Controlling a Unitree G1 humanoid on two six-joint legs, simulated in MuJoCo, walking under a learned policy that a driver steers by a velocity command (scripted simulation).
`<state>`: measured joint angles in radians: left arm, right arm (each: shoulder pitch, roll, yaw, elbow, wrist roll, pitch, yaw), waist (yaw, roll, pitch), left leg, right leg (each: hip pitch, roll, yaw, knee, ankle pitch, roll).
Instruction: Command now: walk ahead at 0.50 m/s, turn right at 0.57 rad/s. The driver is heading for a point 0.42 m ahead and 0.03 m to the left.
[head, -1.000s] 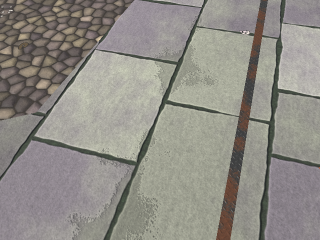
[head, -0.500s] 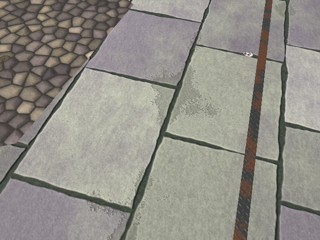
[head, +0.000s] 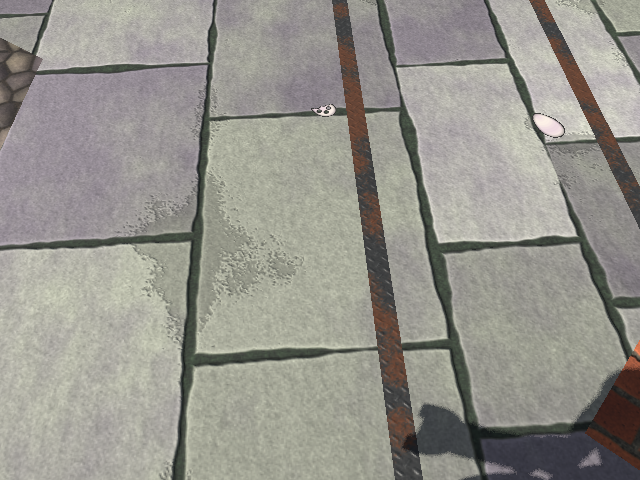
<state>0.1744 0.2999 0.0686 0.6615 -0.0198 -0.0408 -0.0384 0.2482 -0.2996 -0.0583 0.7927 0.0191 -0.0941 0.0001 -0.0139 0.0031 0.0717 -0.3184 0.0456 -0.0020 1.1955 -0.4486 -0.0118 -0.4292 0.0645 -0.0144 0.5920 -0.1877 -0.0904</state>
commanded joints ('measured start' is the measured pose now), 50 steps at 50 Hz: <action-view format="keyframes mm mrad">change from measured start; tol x16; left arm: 1 67 115 33 -61 15 -21 13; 22 337 107 4 52 12 -9 57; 25 113 131 15 6 21 16 65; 50 9 66 4 104 27 29 72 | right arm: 1 -50 -135 -29 -109 -23 -42 -4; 15 -291 -81 -4 -166 -13 -26 35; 22 116 -157 -38 -76 -18 -21 41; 28 -127 -47 13 -73 -41 2 35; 50 -102 -59 29 79 -28 79 2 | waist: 1 23 -36 -147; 17 85 -120 -33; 19 -1 -99 -136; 21 -12 269 -433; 25 -4 30 -173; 50 3 -45 -112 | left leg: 1 -357 71 -92 -27 116 14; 12 -183 -17 -51 -622 570 -55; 17 -196 -14 -39 -702 421 32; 19 35 -34 -9 -768 538 88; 21 639 341 -512 -707 955 347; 23 513 325 -500 -786 766 306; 31 112 150 -134 -870 982 243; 40 -41 0 -101 -879 115 76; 50 116 -19 -39 -763 397 50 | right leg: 1 387 -264 439 -321 148 -206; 10 163 -150 275 -356 137 -139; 15 314 -237 321 -291 105 -120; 19 386 -169 275 -16 552 -41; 20 241 -99 232 231 376 9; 21 -79 54 152 587 -315 96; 23 -212 -2 225 735 -405 117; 38 314 -126 92 -178 126 112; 50 272 -128 112 -121 264 84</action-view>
